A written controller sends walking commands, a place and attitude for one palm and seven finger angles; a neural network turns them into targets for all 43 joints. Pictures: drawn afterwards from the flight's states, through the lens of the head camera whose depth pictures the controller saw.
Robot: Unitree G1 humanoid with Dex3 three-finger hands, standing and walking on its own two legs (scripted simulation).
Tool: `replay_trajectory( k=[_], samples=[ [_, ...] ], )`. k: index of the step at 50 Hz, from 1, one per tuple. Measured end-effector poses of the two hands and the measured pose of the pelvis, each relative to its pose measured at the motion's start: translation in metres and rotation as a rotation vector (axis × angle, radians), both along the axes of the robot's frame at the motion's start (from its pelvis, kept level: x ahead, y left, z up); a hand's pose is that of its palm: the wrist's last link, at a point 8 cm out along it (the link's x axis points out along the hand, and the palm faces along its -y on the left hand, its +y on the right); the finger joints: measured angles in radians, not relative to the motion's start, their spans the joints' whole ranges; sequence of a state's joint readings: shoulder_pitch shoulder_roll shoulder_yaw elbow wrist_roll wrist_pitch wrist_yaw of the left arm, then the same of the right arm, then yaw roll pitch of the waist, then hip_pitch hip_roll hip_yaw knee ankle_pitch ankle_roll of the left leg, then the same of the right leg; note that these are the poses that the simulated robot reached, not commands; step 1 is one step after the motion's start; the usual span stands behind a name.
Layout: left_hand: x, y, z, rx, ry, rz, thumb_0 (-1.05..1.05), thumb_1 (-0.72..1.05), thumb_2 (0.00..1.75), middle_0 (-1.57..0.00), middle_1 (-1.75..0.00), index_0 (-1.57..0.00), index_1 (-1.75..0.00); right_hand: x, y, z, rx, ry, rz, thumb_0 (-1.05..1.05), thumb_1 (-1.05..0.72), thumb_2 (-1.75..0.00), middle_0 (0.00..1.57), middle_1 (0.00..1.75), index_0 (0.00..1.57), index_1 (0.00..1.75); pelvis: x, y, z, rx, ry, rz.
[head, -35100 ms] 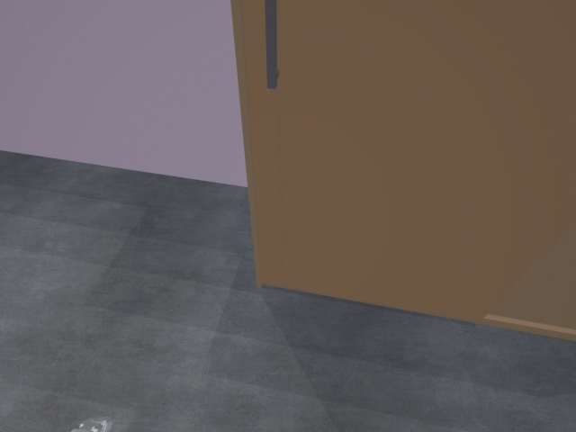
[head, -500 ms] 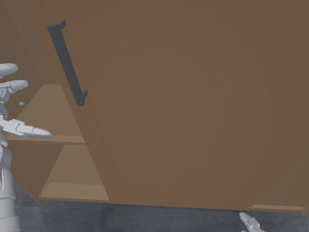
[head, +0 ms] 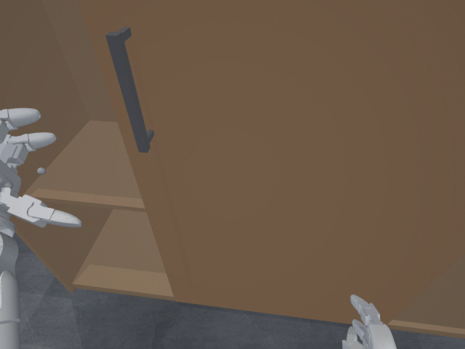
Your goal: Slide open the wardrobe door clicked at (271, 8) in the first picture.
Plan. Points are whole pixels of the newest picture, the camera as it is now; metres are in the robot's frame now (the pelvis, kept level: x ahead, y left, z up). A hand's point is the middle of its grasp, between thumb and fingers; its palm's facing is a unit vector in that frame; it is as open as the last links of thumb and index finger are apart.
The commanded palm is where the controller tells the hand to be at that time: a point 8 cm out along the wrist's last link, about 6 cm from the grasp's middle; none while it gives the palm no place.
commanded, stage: draw the hand back to the body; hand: left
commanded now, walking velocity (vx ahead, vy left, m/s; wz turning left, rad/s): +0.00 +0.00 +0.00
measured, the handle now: (135, 95) +0.43 +0.24 +0.24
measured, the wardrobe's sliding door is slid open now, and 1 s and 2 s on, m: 0.47 0.47 0.47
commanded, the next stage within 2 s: step back with the hand held close in 1.54 s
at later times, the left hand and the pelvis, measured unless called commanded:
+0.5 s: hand (47, 209) +0.21 +0.28 +0.19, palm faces +0.14 -0.98 -0.11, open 14.5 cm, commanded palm +0.18 +0.32 +0.20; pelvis +0.00 +0.00 +0.01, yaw +1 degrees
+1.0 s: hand (58, 210) +0.22 +0.27 +0.18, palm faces +0.46 -0.82 -0.34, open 10.4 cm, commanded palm +0.17 +0.31 +0.19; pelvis +0.01 +0.01 +0.01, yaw -1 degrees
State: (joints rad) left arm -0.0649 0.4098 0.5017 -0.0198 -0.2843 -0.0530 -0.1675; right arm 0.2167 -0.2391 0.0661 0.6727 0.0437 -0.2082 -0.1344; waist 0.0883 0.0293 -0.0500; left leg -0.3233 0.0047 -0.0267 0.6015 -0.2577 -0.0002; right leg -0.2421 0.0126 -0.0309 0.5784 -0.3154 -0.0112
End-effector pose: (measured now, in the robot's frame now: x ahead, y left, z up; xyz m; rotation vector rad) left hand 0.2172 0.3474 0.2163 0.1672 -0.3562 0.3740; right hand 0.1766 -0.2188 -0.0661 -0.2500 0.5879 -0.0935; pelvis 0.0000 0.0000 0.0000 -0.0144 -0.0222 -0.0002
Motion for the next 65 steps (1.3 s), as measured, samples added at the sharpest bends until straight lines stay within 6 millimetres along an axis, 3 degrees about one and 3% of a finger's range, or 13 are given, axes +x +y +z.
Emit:
replay_trajectory(
  k=[6, 11, 16, 24, 26, 32, 42, 51, 65],
  samples=[
    [0.012, -0.006, -0.012, -0.069, 0.209, -0.187, -0.01, -0.55, 0.19, -0.25, -1.15, -0.25, -1.15, 0.006, 0.003, 0.006, 0.012, -0.033, -0.016, 0.02, -0.90, -0.90, 0.20, 0.30, 0.21, 0.30, 0.004, 0.003, 0.004, -0.002, -0.025, 0.005],
    [0.010, -0.014, -0.008, -0.066, 0.276, -0.325, -0.01, -0.55, 0.20, -0.25, -1.15, -0.25, -1.15, 0.016, 0.005, 0.021, 0.040, -0.116, -0.003, 0.02, -0.90, -0.90, 0.20, 0.30, 0.21, 0.30, 0.006, 0.004, 0.005, -0.001, -0.036, -0.006],
    [-0.006, -0.006, -0.003, -0.091, 0.238, -0.294, -0.01, -0.55, 0.20, -0.25, -1.15, -0.25, -1.15, 0.022, 0.007, 0.031, 0.056, -0.160, 0.023, 0.01, -0.90, -0.90, 0.20, 0.30, 0.21, 0.30, 0.006, 0.005, 0.005, -0.002, -0.039, -0.007],
    [-0.029, -0.014, -0.022, -0.109, 0.278, -0.268, -0.01, -0.52, 0.21, -0.25, -1.13, -0.25, -1.13, 0.022, 0.010, 0.034, 0.038, -0.163, 0.050, 0.01, -0.90, -0.90, 0.20, 0.30, 0.21, 0.30, -0.001, 0.004, 0.005, -0.004, -0.057, 0.007],
    [-0.032, -0.014, -0.018, -0.016, 0.264, -0.155, -0.01, -0.48, 0.23, -0.25, -1.11, -0.25, -1.11, 0.020, 0.012, 0.033, 0.019, -0.156, 0.074, 0.01, -0.90, -0.90, 0.20, 0.30, 0.20, 0.30, -0.004, 0.004, 0.005, -0.008, -0.061, 0.011],
    [-0.047, -0.015, -0.013, 0.106, 0.140, 0.126, -0.01, -0.33, 0.30, -0.25, -1.02, -0.24, -1.02, 0.005, 0.013, 0.020, 0.013, -0.070, 0.075, 0.01, -0.90, -0.90, 0.20, 0.30, 0.21, 0.30, -0.009, 0.004, 0.008, -0.005, -0.060, 0.003],
    [-0.048, -0.025, -0.022, 0.159, 0.145, 0.179, -0.01, 0.01, 0.47, -0.23, -0.82, -0.23, -0.82, -0.015, 0.007, -0.003, 0.009, 0.078, 0.012, 0.02, -0.90, -0.90, 0.20, 0.30, 0.21, 0.30, 0.003, 0.008, 0.013, 0.004, -0.074, -0.009],
    [-0.039, -0.038, -0.021, 0.205, 0.166, 0.120, 0.00, 0.33, 0.62, -0.23, -0.63, -0.22, -0.63, 0.004, 0.003, 0.005, 0.017, 0.046, -0.014, 0.02, -0.90, -0.90, 0.20, 0.30, 0.21, 0.30, 0.016, 0.010, 0.014, 0.010, -0.072, -0.024],
    [-0.046, -0.042, -0.028, 0.195, 0.219, 0.134, 0.01, 0.79, 0.84, -0.21, -0.36, -0.21, -0.37, 0.036, 0.007, 0.017, 0.008, 0.013, 0.025, 0.01, -0.90, -0.90, 0.20, 0.30, 0.20, 0.30, 0.028, 0.007, 0.015, 0.009, -0.066, -0.016]
  ],
)
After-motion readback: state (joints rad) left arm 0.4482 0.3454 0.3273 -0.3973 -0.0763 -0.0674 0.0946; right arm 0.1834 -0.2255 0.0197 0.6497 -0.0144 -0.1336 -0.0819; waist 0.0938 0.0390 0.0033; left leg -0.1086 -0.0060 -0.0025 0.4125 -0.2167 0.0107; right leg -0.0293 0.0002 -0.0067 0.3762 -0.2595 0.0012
